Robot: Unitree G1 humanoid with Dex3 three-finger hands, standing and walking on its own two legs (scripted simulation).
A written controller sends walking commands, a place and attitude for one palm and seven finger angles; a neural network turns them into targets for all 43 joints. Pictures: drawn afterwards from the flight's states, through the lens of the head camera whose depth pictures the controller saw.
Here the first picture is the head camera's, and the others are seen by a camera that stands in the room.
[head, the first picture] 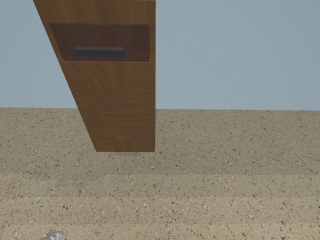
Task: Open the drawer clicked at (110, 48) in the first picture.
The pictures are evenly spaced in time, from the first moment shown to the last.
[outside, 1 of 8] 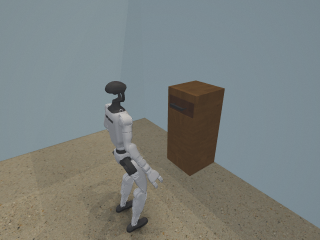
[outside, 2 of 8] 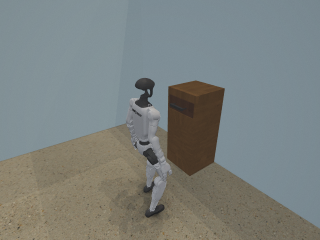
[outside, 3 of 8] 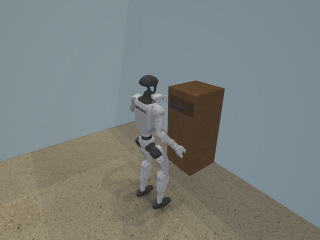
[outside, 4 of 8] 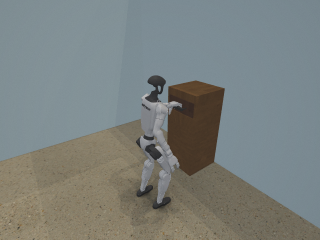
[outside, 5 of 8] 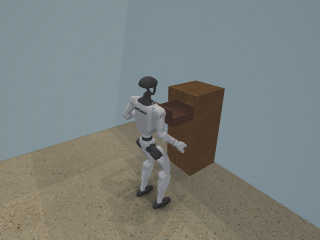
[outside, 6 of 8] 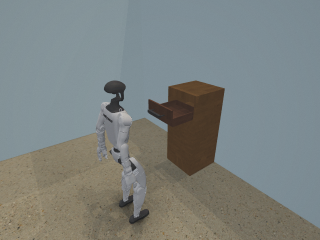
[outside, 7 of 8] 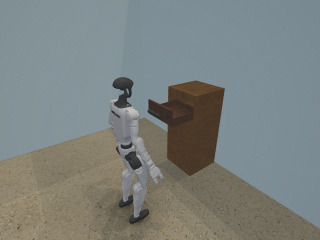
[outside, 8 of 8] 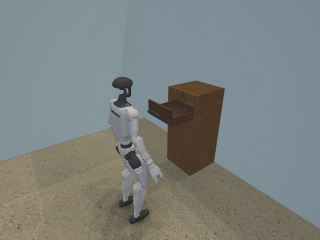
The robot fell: no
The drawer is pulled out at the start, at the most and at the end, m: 0.00 0.30 0.29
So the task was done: yes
